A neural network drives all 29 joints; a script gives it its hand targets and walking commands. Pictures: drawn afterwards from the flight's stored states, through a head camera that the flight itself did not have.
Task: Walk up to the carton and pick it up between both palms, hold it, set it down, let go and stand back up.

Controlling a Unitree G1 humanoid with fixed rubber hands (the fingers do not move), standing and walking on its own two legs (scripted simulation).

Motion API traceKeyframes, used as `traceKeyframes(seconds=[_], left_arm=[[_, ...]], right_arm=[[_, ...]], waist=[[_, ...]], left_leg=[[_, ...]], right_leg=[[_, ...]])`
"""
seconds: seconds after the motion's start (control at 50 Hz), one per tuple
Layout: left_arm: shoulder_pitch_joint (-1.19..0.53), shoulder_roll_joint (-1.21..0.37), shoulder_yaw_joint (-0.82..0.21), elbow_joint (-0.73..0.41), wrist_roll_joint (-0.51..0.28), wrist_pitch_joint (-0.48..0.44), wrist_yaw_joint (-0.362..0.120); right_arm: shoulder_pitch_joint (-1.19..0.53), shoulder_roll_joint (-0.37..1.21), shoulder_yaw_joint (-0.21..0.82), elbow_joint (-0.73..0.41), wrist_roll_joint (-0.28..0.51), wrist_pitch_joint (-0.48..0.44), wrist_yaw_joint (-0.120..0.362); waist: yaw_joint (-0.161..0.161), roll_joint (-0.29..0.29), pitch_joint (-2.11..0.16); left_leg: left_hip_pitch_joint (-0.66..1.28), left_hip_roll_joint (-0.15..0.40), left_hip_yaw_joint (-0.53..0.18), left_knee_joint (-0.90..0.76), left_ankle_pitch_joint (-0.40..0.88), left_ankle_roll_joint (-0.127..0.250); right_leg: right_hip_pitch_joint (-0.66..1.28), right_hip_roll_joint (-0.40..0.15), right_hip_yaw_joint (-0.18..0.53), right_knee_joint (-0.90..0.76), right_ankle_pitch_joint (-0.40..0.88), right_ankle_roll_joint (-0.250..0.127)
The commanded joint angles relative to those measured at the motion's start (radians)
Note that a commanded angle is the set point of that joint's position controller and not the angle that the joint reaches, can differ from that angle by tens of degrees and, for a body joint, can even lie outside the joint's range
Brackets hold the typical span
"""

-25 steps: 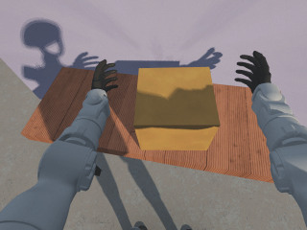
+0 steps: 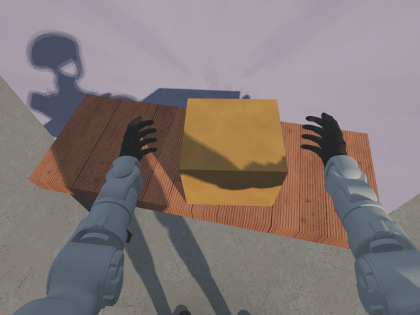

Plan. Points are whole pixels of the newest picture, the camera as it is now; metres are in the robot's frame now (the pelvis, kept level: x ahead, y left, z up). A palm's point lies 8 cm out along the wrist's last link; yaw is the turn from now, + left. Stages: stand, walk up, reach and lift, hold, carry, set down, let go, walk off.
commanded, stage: set down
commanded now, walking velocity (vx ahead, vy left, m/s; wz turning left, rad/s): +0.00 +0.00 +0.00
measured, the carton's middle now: (230, 153) +0.46 +0.00 -0.03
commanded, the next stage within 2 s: none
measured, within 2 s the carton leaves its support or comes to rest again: neither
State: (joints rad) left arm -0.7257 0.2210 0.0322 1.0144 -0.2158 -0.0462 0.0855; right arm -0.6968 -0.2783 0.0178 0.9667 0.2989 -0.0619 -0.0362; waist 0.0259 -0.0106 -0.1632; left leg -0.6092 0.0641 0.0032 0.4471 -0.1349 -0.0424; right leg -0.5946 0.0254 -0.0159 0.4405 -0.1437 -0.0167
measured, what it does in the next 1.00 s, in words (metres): stands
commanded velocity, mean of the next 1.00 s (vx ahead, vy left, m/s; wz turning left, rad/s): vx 0.00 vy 0.00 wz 0.00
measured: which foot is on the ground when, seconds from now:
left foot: down 0.00-1.00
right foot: down 0.00-1.00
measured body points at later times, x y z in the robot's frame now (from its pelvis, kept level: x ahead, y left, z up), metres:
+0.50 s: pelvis +0.01 +0.01 +0.00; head +0.03 +0.01 +0.45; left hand +0.36 +0.19 +0.02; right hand +0.36 -0.22 +0.02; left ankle +0.03 +0.15 -0.73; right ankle +0.03 -0.11 -0.73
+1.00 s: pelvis +0.02 +0.01 +0.00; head +0.04 +0.00 +0.45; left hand +0.28 +0.20 -0.02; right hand +0.28 -0.21 -0.02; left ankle +0.03 +0.15 -0.73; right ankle +0.03 -0.11 -0.73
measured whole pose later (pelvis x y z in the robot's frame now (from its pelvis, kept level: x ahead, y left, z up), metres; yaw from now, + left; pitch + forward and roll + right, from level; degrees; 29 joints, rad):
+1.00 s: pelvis +0.02 +0.01 +0.00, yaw +0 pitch +2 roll +0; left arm -0.04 0.15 -0.05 0.67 -0.17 -0.35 0.09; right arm -0.07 -0.18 0.03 0.75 0.21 -0.41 -0.01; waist 0.00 0.00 0.00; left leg -0.31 0.05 0.01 0.51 -0.24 -0.04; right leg -0.30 0.01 0.00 0.52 -0.25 -0.01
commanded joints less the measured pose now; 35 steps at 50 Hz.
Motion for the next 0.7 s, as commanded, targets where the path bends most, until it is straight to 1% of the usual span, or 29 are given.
traceKeyframes(seconds=[0.0, 0.02, 0.04, 0.06, 0.08, 0.1, 0.12, 0.14, 0.16, 0.22, 0.26, 0.3, 0.34, 0.38, 0.44, 0.48, 0.52, 0.58, 0.62, 0.68], left_arm=[[-0.568, 0.168, -0.032, -0.248, -0.032, -0.176, 0.018], [-0.432, 0.141, -0.026, -0.268, -0.013, -0.188, 0.011], [-0.374, 0.142, -0.001, -0.309, 0.015, -0.197, 0.002], [-0.569, 0.095, -0.014, -0.459, 0.01, -0.21, 0.023], [-0.458, 0.094, -0.028, -0.431, 0.002, -0.202, 0.035], [-0.434, 0.09, -0.033, -0.485, 0.0, -0.193, 0.039], [-0.402, 0.092, -0.043, -0.451, 0.001, -0.179, 0.039], [-0.366, 0.084, -0.04, -0.456, 0.007, -0.167, 0.039], [-0.336, 0.082, -0.038, -0.435, 0.013, -0.149, 0.033], [-0.249, 0.078, -0.007, -0.444, 0.031, -0.11, 0.021], [-0.194, 0.077, 0.013, -0.452, 0.042, -0.103, 0.017], [-0.139, 0.072, 0.031, -0.45, 0.061, -0.105, 0.012], [-0.091, 0.064, 0.041, -0.437, 0.078, -0.112, 0.005], [-0.056, 0.053, 0.042, -0.424, 0.084, -0.125, 0.002], [-0.03, 0.042, 0.024, -0.416, 0.07, -0.159, 0.008], [-0.02, 0.036, 0.001, -0.421, 0.053, -0.191, 0.021], [-0.007, 0.033, -0.022, -0.437, 0.037, -0.225, 0.035], [0.034, 0.038, -0.043, -0.484, 0.023, -0.269, 0.045], [0.083, 0.048, -0.045, -0.525, 0.022, -0.293, 0.042], [0.18, 0.062, -0.032, -0.572, 0.033, -0.323, 0.028]], right_arm=[[-0.537, -0.169, -0.107, -0.24, -0.048, -0.105, 0.001], [-0.403, -0.153, -0.081, -0.223, -0.035, -0.125, -0.001], [-0.348, -0.166, -0.075, -0.226, -0.024, -0.149, -0.004], [-0.519, -0.197, -0.104, -0.316, -0.038, -0.167, -0.017], [-0.44, -0.201, -0.091, -0.259, -0.033, -0.168, -0.01], [-0.426, -0.22, -0.108, -0.279, -0.03, -0.175, -0.007], [-0.413, -0.223, -0.1, -0.269, -0.031, -0.175, -0.002], [-0.385, -0.232, -0.104, -0.254, -0.03, -0.174, 0.0], [-0.376, -0.236, -0.1, -0.244, -0.028, -0.17, 0.002], [-0.32, -0.234, -0.096, -0.239, -0.025, -0.169, 0.008], [-0.284, -0.22, -0.081, -0.259, -0.019, -0.178, 0.014], [-0.245, -0.202, -0.057, -0.271, -0.005, -0.189, 0.021], [-0.205, -0.184, -0.033, -0.271, 0.01, -0.2, 0.028], [-0.165, -0.166, -0.015, -0.275, 0.017, -0.208, 0.035], [-0.11, -0.14, -0.007, -0.304, 0.015, -0.217, 0.046], [-0.076, -0.127, -0.009, -0.327, 0.009, -0.222, 0.052], [-0.037, -0.118, -0.014, -0.35, 0.002, -0.229, 0.056], [0.029, -0.111, -0.021, -0.393, -0.005, -0.246, 0.053], [0.077, -0.11, -0.024, -0.428, -0.011, -0.267, 0.044], [0.148, -0.104, -0.029, -0.466, -0.029, -0.31, 0.027]], waist=[[-0.021, 0.012, -0.768], [-0.024, 0.017, -0.776], [-0.023, 0.041, -0.81], [-0.049, 0.177, -0.943], [-0.063, 0.19, -0.904], [-0.065, 0.204, -0.86], [-0.078, 0.191, -0.833], [-0.083, 0.173, -0.782], [-0.085, 0.14, -0.742], [-0.069, 0.042, -0.643], [-0.054, -0.009, -0.596], [-0.036, -0.039, -0.541], [-0.02, -0.055, -0.473], [-0.007, -0.062, -0.407], [0.004, -0.055, -0.333], [0.005, -0.039, -0.304], [0.0, -0.017, -0.292], [-0.015, 0.012, -0.311], [-0.026, 0.021, -0.342], [-0.038, 0.016, -0.38]], left_leg=[[0.252, -0.059, 0.046, 0.033, 0.043, 0.003], [0.307, -0.062, 0.042, 0.05, 0.137, -0.008], [0.353, -0.063, 0.036, 0.068, 0.231, -0.023], [0.4, -0.076, 0.041, 0.089, 0.309, -0.064], [0.481, -0.076, 0.032, 0.118, 0.342, -0.079], [0.492, -0.077, 0.023, 0.12, 0.354, -0.085], [0.55, -0.067, 0.017, 0.125, 0.362, -0.086], [0.561, -0.066, 0.006, 0.12, 0.351, -0.081], [0.567, -0.062, 0.002, 0.112, 0.335, -0.07], [0.514, -0.065, -0.002, 0.085, 0.294, -0.032], [0.492, -0.067, 0.002, 0.072, 0.291, -0.015], [0.481, -0.073, 0.008, 0.057, 0.287, -0.005], [0.463, -0.079, 0.017, 0.034, 0.263, 0.003], [0.435, -0.084, 0.026, 0.007, 0.211, 0.011], [0.406, -0.084, 0.035, -0.025, 0.117, 0.021], [0.406, -0.081, 0.036, -0.034, 0.068, 0.022], [0.415, -0.079, 0.034, -0.032, 0.043, 0.018], [0.429, -0.08, 0.034, -0.015, 0.061, 0.006], [0.433, -0.083, 0.034, 0.001, 0.102, -0.001], [0.421, -0.09, 0.034, 0.02, 0.163, -0.004]], right_leg=[[0.351, -0.006, -0.009, 0.027, 0.164, 0.046], [0.387, 0.002, -0.014, 0.036, 0.265, 0.045], [0.413, 0.006, -0.014, 0.045, 0.359, 0.048], [0.275, 0.042, -0.034, 0.029, 0.396, 0.045], [0.259, 0.053, -0.043, 0.019, 0.375, 0.03], [0.214, 0.058, -0.047, 0.003, 0.344, 0.025], [0.206, 0.063, -0.055, -0.002, 0.325, 0.019], [0.199, 0.066, -0.06, -0.01, 0.301, 0.022], [0.202, 0.066, -0.062, -0.014, 0.281, 0.025], [0.244, 0.059, -0.058, -0.011, 0.245, 0.049], [0.292, 0.055, -0.051, -0.004, 0.252, 0.062], [0.343, 0.051, -0.041, -0.001, 0.268, 0.068], [0.386, 0.044, -0.027, -0.003, 0.267, 0.069], [0.409, 0.035, -0.012, -0.01, 0.238, 0.065], [0.401, 0.022, 0.008, -0.023, 0.151, 0.055], [0.377, 0.014, 0.017, -0.031, 0.091, 0.045], [0.357, 0.008, 0.023, -0.034, 0.059, 0.036], [0.367, 0.006, 0.03, -0.024, 0.099, 0.03], [0.398, 0.009, 0.035, -0.009, 0.171, 0.03], [0.454, 0.013, 0.042, 0.016, 0.281, 0.035]])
